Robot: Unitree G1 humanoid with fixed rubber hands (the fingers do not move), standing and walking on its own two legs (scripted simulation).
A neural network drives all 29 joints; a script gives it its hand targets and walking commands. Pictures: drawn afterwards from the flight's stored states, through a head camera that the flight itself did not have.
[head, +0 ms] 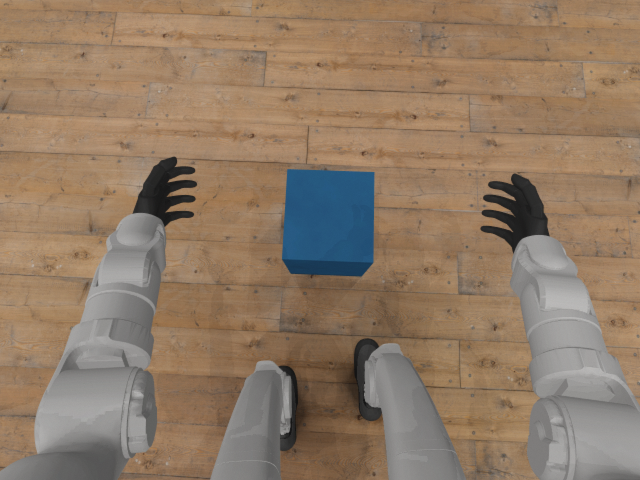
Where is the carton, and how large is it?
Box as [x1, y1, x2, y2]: [282, 169, 373, 276]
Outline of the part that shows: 287,169 282,259 291,273 361,276 372,263 373,259 373,172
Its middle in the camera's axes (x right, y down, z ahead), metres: +0.03 -0.04 +0.98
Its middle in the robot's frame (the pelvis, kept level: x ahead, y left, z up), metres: +0.52 -0.03 -0.57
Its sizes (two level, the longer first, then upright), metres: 0.210 0.200 0.250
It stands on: the floor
